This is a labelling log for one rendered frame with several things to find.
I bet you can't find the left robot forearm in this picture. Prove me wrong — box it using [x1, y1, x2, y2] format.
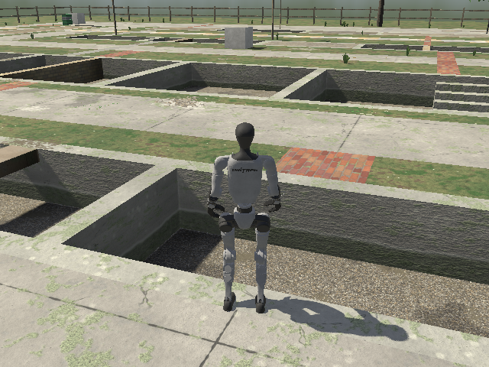
[207, 186, 218, 209]

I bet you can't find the robot right upper arm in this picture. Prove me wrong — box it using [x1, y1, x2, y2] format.
[261, 155, 279, 196]

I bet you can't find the robot left upper arm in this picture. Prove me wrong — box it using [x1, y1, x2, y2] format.
[210, 155, 229, 198]

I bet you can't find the right robot forearm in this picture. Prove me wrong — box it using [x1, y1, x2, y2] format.
[271, 185, 281, 204]

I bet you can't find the robot left hand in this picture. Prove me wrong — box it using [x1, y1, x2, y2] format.
[207, 204, 225, 218]

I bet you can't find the humanoid robot torso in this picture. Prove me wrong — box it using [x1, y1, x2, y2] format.
[227, 152, 263, 229]

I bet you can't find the left robot thigh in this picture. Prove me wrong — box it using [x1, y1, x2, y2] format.
[219, 213, 236, 263]

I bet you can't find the robot right hand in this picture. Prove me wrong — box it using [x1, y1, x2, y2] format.
[264, 200, 281, 213]

